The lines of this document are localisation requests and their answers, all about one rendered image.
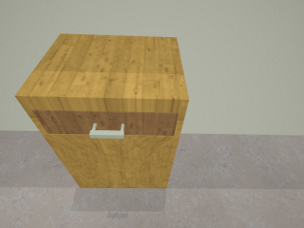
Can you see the cabinet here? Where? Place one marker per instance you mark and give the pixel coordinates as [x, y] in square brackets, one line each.
[116, 73]

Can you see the drawer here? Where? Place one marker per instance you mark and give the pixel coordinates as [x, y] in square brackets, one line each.
[80, 122]

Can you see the handle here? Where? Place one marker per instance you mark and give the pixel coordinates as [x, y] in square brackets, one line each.
[106, 134]

